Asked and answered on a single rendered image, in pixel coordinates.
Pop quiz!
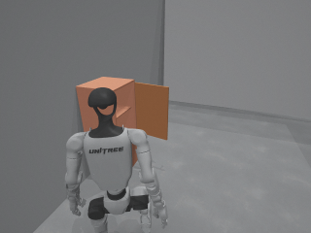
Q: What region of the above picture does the left robot hand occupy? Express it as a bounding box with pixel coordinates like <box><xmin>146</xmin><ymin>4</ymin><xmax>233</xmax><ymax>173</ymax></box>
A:
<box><xmin>69</xmin><ymin>196</ymin><xmax>86</xmax><ymax>216</ymax></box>

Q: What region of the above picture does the robot right upper arm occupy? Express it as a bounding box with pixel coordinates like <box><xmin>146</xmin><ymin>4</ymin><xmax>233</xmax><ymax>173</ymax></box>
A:
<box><xmin>127</xmin><ymin>128</ymin><xmax>155</xmax><ymax>183</ymax></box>

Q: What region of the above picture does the robot torso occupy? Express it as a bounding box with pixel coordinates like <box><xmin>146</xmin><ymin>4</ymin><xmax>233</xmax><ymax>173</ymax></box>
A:
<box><xmin>83</xmin><ymin>125</ymin><xmax>133</xmax><ymax>216</ymax></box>

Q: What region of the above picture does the robot left upper arm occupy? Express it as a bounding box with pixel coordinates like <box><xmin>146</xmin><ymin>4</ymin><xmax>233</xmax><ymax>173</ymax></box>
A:
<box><xmin>66</xmin><ymin>131</ymin><xmax>87</xmax><ymax>185</ymax></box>

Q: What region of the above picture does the right robot hand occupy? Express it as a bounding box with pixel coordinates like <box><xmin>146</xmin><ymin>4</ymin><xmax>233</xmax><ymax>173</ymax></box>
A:
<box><xmin>152</xmin><ymin>204</ymin><xmax>168</xmax><ymax>228</ymax></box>

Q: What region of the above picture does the left robot forearm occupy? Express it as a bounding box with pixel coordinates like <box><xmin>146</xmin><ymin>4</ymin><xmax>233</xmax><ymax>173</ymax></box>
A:
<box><xmin>64</xmin><ymin>173</ymin><xmax>80</xmax><ymax>203</ymax></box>

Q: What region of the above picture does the cupboard door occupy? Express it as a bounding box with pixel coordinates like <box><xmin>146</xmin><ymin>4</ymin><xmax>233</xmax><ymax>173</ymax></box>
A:
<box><xmin>134</xmin><ymin>83</ymin><xmax>169</xmax><ymax>141</ymax></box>

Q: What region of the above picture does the right robot forearm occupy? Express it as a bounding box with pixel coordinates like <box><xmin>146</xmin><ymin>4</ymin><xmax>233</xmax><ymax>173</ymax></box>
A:
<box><xmin>145</xmin><ymin>167</ymin><xmax>165</xmax><ymax>211</ymax></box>

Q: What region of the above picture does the left robot thigh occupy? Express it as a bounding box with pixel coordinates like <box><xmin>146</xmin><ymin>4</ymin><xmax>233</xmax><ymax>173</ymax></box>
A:
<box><xmin>87</xmin><ymin>194</ymin><xmax>108</xmax><ymax>233</ymax></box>

